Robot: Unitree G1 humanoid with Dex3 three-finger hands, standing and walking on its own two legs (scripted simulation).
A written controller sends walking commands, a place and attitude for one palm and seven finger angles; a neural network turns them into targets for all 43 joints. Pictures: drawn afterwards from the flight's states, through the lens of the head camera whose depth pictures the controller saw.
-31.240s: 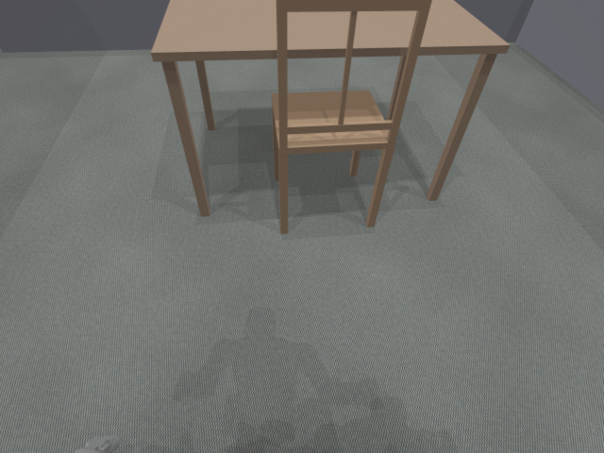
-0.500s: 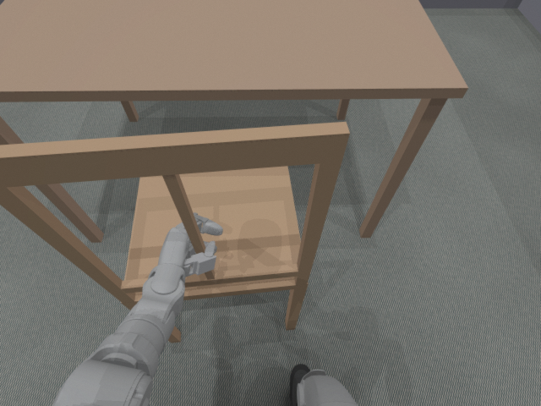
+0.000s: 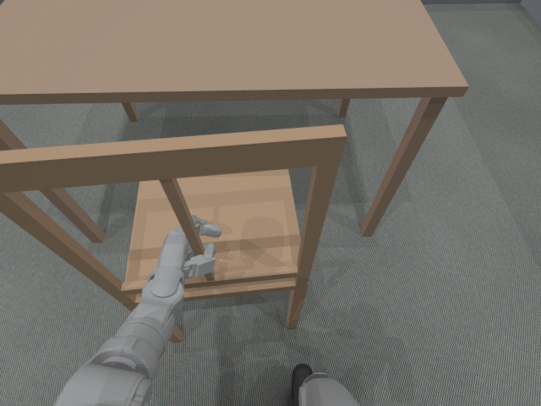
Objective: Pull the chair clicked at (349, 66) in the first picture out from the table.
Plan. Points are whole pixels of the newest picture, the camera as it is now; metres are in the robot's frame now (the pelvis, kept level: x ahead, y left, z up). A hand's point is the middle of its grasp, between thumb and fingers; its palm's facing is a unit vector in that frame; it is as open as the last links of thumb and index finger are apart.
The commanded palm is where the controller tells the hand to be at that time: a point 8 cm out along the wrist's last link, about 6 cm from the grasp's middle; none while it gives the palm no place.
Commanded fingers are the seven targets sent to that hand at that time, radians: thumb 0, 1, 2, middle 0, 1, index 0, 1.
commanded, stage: step backward, pulling the chair out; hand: left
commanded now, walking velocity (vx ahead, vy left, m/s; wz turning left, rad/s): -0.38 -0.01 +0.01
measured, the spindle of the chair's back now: (194, 239) +0.37 +0.13 -0.03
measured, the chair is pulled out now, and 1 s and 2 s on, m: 0.23 0.23 0.24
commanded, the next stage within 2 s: stop walking, hand still on the chair in 1.32 s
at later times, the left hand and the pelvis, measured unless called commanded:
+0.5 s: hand (209, 259) +0.35 +0.11 -0.06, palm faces -0.07 -0.98 -0.21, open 5.1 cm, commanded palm +0.36 +0.16 -0.05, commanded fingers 0.00 0.90 0.90 -0.50 -1.45 -0.50 -1.45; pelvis +0.00 +0.00 +0.00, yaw +0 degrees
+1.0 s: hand (209, 259) +0.35 +0.11 -0.06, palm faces -0.06 -0.98 -0.20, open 5.1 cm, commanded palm +0.36 +0.16 -0.05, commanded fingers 0.00 0.90 0.90 -0.50 -1.45 -0.50 -1.45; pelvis +0.00 +0.00 +0.00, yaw +0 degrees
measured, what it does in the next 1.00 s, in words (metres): stands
